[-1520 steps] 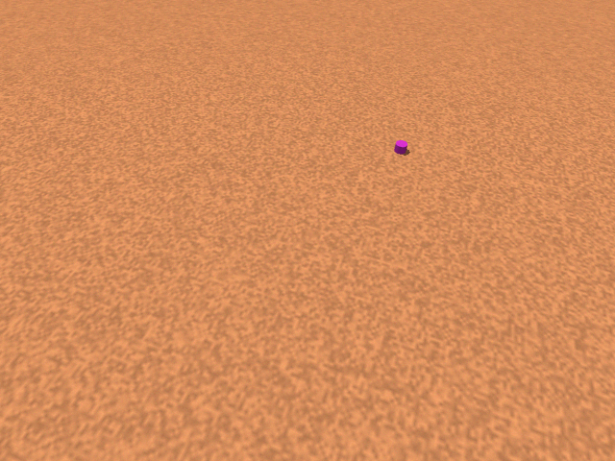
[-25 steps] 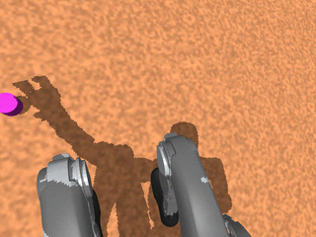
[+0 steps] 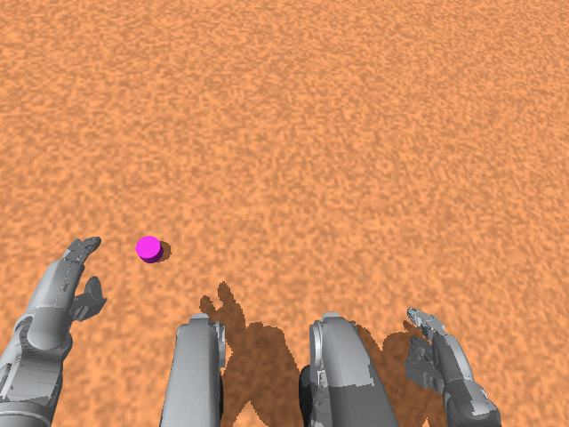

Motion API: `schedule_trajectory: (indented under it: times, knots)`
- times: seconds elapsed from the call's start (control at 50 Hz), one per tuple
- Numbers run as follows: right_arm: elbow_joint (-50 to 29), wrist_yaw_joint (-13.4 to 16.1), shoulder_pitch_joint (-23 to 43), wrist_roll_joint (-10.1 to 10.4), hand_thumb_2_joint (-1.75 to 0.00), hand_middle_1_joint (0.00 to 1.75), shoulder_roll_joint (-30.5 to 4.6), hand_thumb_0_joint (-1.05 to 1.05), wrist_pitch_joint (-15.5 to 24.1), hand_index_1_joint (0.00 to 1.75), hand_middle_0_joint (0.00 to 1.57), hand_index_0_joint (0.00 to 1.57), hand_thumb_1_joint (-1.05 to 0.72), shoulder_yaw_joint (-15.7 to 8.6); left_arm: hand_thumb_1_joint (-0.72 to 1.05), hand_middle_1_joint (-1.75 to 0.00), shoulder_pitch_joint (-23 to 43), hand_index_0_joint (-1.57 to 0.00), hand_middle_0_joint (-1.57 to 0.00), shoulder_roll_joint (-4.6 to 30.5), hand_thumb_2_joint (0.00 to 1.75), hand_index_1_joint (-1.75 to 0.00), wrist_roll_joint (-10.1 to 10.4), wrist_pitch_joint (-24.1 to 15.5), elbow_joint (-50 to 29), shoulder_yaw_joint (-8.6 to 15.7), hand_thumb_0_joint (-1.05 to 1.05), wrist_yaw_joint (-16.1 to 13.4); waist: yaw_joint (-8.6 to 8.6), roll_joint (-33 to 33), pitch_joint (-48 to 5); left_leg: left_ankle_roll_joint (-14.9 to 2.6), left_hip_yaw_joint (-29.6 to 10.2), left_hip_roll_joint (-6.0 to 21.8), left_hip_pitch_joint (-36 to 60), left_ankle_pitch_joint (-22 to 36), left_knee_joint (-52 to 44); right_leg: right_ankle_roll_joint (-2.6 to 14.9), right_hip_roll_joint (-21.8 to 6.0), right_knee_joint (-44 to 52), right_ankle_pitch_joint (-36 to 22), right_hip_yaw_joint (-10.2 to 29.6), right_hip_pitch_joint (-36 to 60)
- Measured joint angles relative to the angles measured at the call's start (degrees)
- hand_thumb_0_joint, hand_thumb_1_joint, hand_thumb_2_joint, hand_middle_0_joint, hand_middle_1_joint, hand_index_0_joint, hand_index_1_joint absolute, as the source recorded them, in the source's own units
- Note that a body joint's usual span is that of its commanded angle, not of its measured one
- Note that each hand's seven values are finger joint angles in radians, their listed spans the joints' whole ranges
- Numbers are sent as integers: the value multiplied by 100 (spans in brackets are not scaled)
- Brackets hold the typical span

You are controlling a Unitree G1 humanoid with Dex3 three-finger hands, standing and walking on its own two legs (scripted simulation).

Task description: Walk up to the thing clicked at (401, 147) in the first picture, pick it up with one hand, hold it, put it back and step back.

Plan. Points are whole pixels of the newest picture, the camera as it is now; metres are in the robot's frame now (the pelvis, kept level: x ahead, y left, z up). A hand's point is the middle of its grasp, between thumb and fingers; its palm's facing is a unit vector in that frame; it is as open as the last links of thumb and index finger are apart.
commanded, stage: home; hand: left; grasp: from above
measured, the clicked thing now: (149, 249) +0.52 +0.30 -0.52
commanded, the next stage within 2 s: none
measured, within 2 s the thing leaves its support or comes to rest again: neither
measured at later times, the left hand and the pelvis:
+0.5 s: hand (76, 329) +0.24 +0.19 +0.10, palm faces +0.11 -0.97 -0.20, open 7.4 cm; pelvis +0.07 +0.00 +0.16, yaw +3 degrees
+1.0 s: hand (70, 354) +0.22 +0.19 +0.12, palm faces +0.12 -0.98 -0.19, open 7.4 cm; pelvis +0.08 +0.00 +0.17, yaw +4 degrees
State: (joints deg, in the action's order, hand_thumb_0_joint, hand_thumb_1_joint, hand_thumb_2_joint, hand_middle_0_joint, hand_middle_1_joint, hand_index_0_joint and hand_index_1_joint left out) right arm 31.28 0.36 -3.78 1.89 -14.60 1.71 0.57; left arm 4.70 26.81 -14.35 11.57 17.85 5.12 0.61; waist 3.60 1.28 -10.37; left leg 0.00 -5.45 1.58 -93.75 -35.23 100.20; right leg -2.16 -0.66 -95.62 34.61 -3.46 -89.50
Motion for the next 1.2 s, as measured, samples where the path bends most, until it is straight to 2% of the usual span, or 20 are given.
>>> schedule_trajectory:
  times: [0.08,0.24,0.32,0.42,0.5,0.64,0.86,1.2]
  knots:
    - [-26,136,-74,34,-90,30,131,0,158,30,20,21,-90,104,88,-30,-462,-21,-20,-302,90,-30,540,327,-275,-61,1,-147,25,16,-21,18,28,11,752,70,-590,25,-3,574,-68,-3,735]
    - [11,467,-553,67,-90,30,286,1,402,30,20,21,-90,259,89,-30,-1340,-21,-20,-786,90,-30,1327,955,-924,-31,1,-380,71,40,15,40,73,47,2284,251,-1837,49,15,1843,-277,-18,2261]
    - [56,671,-869,59,-90,30,295,1,523,30,20,21,-90,295,90,-30,-1839,-20,-20,-1000,90,-30,1629,1184,-1298,-13,1,-423,90,68,5,41,97,65,3042,351,-2457,52,27,2493,-400,-22,3026]
    - [8,872,-1220,30,-90,30,273,1,664,30,20,21,-90,272,90,-30,-2449,-20,-20,-1206,90,-30,1849,1395,-1786,-69,1,-406,100,123,-2,36,139,81,3923,482,-3170,50,39,3240,-559,-10,3912]
    - [-65,975,-1415,-3,-90,30,257,1,775,30,20,21,-90,221,90,-30,-2954,-20,-20,-1321,90,-30,1904,1498,-2261,-165,1,-379,74,180,-39,27,177,93,4507,576,-3643,49,49,3740,-677,8,4497]
    - [-155,1040,-1416,-68,-90,30,244,1,930,30,20,21,-90,164,90,-30,-3471,-20,-20,-1410,90,-30,1843,1549,-2695,-310,1,-269,-30,231,-46,20,217,73,5134,669,-4093,43,27,4177,-765,29,5113]
    - [-141,1017,-1129,-174,-90,30,227,1,1159,30,20,21,-90,175,90,-30,-3363,-20,-20,-1414,90,-30,1733,1519,-2532,-313,1,-136,-172,113,137,49,169,26,5292,713,-4161,65,-17,4173,-741,-21,5267]
    - [19,993,-1266,-179,-90,30,248,1,1150,30,20,21,-90,171,90,-30,-3353,-20,-19,-1396,90,-30,1745,1474,-2551,-339,1,-160,-140,139,139,54,205,48,5349,663,-4164,68,2,4173,-707,17,5303]
